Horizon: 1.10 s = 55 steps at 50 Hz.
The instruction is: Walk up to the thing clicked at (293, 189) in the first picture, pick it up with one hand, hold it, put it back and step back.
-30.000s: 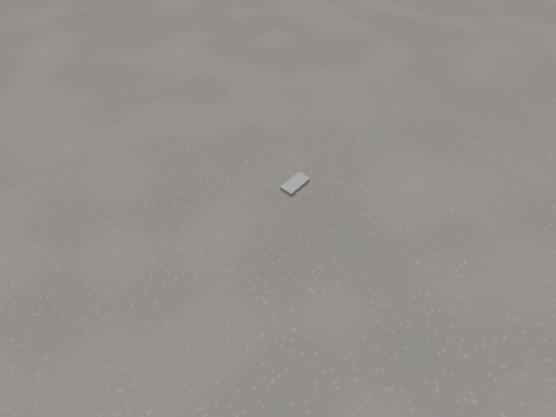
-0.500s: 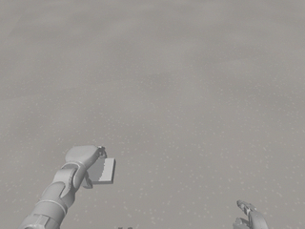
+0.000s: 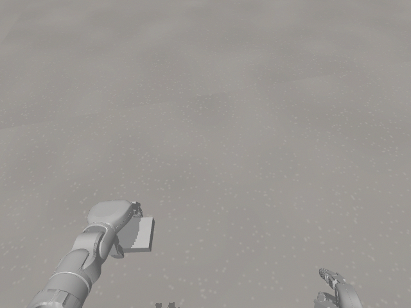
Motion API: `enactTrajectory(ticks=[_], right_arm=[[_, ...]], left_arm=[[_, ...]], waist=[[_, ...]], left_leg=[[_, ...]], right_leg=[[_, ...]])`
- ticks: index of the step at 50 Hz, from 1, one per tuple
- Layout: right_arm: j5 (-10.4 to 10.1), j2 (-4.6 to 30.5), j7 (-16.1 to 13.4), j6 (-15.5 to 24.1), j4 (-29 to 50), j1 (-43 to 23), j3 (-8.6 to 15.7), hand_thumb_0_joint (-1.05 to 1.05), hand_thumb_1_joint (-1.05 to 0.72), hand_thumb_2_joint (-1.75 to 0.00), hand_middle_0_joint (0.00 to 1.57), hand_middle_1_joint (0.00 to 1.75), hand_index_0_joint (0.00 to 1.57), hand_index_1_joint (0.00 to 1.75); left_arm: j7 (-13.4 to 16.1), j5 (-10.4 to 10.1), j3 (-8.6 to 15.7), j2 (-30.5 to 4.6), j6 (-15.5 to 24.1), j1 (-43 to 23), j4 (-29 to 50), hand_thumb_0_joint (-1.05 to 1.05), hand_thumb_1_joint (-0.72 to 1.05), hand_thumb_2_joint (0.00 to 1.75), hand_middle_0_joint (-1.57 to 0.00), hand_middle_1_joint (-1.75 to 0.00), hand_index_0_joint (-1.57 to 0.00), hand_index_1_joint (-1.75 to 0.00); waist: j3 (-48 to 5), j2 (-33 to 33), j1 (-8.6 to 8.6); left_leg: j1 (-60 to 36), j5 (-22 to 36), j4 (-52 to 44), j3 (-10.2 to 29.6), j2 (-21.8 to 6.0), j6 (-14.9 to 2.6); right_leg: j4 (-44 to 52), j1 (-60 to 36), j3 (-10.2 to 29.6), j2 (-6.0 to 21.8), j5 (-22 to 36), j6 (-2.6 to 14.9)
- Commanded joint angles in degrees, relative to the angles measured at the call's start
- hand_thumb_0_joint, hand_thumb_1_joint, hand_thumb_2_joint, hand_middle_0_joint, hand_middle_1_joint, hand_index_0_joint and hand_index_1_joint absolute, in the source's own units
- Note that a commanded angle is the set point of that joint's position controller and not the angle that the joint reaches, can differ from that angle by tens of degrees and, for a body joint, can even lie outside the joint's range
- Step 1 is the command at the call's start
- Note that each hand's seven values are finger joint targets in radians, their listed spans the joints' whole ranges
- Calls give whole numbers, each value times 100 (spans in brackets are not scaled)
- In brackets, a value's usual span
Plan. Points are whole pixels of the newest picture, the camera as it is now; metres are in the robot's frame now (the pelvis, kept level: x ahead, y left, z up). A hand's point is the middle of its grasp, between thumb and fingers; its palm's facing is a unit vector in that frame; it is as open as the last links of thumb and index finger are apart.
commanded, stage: crouch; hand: left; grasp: from above
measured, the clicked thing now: (120, 235) +0.30 +0.22 -0.09
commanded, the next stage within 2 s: lower in 1.78 s
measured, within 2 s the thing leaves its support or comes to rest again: neither
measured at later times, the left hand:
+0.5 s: hand (141, 242) +0.35 +0.23 -0.29, palm faces -0.41 +0.06 -0.91, open 10.1 cm
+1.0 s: hand (153, 253) +0.39 +0.24 -0.49, palm faces -0.45 +0.01 -0.89, open 10.1 cm
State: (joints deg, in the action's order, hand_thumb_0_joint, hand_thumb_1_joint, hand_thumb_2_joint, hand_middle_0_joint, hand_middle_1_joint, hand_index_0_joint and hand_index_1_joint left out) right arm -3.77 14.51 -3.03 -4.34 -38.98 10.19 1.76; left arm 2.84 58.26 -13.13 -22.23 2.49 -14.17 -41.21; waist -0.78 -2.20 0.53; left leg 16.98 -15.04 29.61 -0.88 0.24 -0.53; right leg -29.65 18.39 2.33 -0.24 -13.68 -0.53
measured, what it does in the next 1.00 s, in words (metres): lowers itself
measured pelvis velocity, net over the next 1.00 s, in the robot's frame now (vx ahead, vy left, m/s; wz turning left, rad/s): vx -0.07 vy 0.00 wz -0.02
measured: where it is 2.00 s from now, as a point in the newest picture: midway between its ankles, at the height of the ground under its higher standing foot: outside the picture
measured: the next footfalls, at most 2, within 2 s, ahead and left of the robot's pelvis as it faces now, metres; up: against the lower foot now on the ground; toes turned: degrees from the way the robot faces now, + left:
none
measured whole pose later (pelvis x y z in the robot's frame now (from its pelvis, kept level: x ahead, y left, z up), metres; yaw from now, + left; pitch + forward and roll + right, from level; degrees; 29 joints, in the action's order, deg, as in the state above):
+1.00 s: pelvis -0.07 +0.00 -0.33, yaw -1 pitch +39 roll -5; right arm 5.4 14.8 4.5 4.0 -41.5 9.6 1.1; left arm 21.8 71.5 0.2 -32.9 9.0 -51.3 -76.7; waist -9.7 -1.8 11.8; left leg 117.8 -39.2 117.9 3.6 1.6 -0.5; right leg -114.1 116.1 -2.6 0.0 -37.2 -1.0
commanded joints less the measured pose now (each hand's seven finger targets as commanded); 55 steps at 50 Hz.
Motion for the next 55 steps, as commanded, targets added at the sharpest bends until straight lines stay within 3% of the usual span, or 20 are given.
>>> enactTrajectory(ticks=[1,3,5,8,10,11,13,16,21,23,31,36,42,44,46,49,50,53,55], right_arm=[[105,761,-11,160,562,-134,283,0,-89,-90,20,30,20,30],[152,801,21,171,432,21,328,0,-89,-90,20,30,20,30],[203,829,52,204,347,129,382,0,-89,-90,20,30,20,30],[289,833,122,267,340,318,460,0,-89,-90,20,30,20,30],[321,893,162,278,366,442,488,0,-90,-90,20,30,20,30],[343,894,182,285,370,486,489,0,-89,-90,20,30,20,30],[375,946,180,320,332,594,518,0,-89,-90,20,30,20,30],[426,997,157,387,288,677,533,0,-89,-90,20,30,20,30],[498,1055,111,498,244,833,569,0,-89,-90,20,30,20,30],[518,1060,101,529,223,878,567,0,-89,-90,20,30,20,30],[603,1045,190,642,144,965,517,0,-89,-90,20,30,20,30],[685,1137,329,757,65,1011,399,0,-89,-89,20,30,20,30],[820,1218,517,833,-65,1190,341,0,-89,-90,20,30,20,30],[873,1196,588,847,-81,1208,336,0,-90,-90,20,30,20,30],[911,1242,640,860,-129,1267,336,0,-90,-90,20,30,20,30],[943,1223,721,881,-164,1263,341,0,-90,-90,20,30,20,30],[962,1259,736,875,-167,1252,347,0,-90,-90,20,30,20,30],[973,1234,791,852,-148,1240,319,0,-90,-90,20,30,20,30],[999,1242,839,841,-132,1242,315,0,-90,-90,20,30,20,30]], left_arm=[[671,276,505,-989,89,-2000,258,0,62,60,-97,-57,-99,-55],[882,365,571,-1113,148,-2406,59,0,59,57,-93,-59,-96,-56],[1072,471,530,-1021,233,-2748,-168,0,58,62,-94,-61,-97,-58],[1403,721,501,-896,316,-3090,-657,0,60,64,-95,-64,-98,-61],[1634,845,592,-1001,290,-3264,-1078,0,57,59,-91,-64,-95,-60],[1709,861,564,-925,275,-3368,-1234,0,55,59,-90,-64,-93,-60],[1827,916,661,-1128,249,-3824,-1350,0,57,59,-91,-62,-95,-59],[1898,933,770,-1272,181,-3890,-1852,0,60,57,-92,-63,-96,-59],[1947,810,948,-1450,50,-4487,-1791,0,59,63,-93,-65,-97,-61],[1921,817,1111,-1697,25,-4573,-1816,0,57,63,-93,-63,-96,-60],[1701,799,1141,-1812,251,-5108,-2244,0,54,62,-92,-60,-95,-58],[1779,982,1294,-2081,518,-5333,-2525,0,62,64,-95,-65,-99,-61],[2070,1239,1575,-2453,663,-5667,-2397,0,64,64,-99,-60,-102,-57],[2128,1231,1530,-2345,675,-5876,-2290,0,64,67,-100,-61,-102,-59],[2189,1302,1605,-2362,620,-5775,-2547,0,66,67,-100,-62,-103,-59],[2195,1241,1552,-2268,579,-5713,-2868,0,68,70,-102,-62,-104,-60],[2191,1226,1526,-2258,596,-5868,-2686,0,66,70,-101,-62,-103,-60],[2166,1222,1661,-2530,593,-5730,-2894,0,68,69,-102,-60,-105,-58],[2137,1201,1661,-2570,639,-5848,-2913,0,71,71,-104,-65,-106,-62]], waist=[[-1079,393,180],[-1448,315,248],[-1695,251,337],[-2207,108,415],[-2465,67,424],[-2586,51,469],[-2972,-177,509],[-3218,-177,479],[-4039,-401,592],[-4316,-394,607],[-4118,-358,939],[-4216,-460,1084],[-4969,-1212,1044],[-5159,-1359,1120],[-5053,-1359,1164],[-4753,-1288,1273],[-4875,-1293,1287],[-4838,-1132,1217],[-4837,-1009,1321]], left_leg=[[73,890,221,-52,146,-38],[378,946,695,-56,138,-26],[884,816,1302,-62,154,-10],[1804,456,2217,-20,130,2],[2476,264,2743,-40,128,-10],[2800,177,2953,-21,119,-7],[3130,1,3344,51,117,8],[3842,-379,3795,178,131,10],[4493,-643,4551,330,79,10],[4820,-655,4837,321,97,-11],[6198,-1878,5745,429,159,-58],[6621,-2013,6298,601,154,-42],[6413,-1145,6956,462,164,9],[6451,-974,7215,368,165,-22],[6509,-769,7373,417,147,-5],[6708,-782,7566,444,115,-22],[6829,-707,7708,361,133,-54],[7220,-767,7929,293,155,-91],[7430,-845,8099,239,160,-144]], right_leg=[[-17,333,-144,-102,695,134],[-432,627,-137,-102,791,124],[-973,1210,-120,-90,727,123],[-1860,2141,-139,-112,401,189],[-2330,2632,-154,-128,205,197],[-2573,2881,-186,-151,110,196],[-3016,3433,-242,-169,-78,215],[-3612,4028,-324,-178,-442,248],[-4516,4939,-381,-141,-691,293],[-4816,5079,-408,-144,-727,300],[-5651,6414,-493,-129,-1803,318],[-6284,7291,-591,-61,-1921,297],[-6908,7708,-635,-28,-1277,327],[-7039,7724,-653,-58,-1111,327],[-7233,7915,-689,-21,-974,314],[-7377,8144,-720,-25,-983,305],[-7405,8039,-719,-54,-867,289],[-7579,7869,-711,-71,-820,269],[-7617,7729,-697,-121,-774,237]])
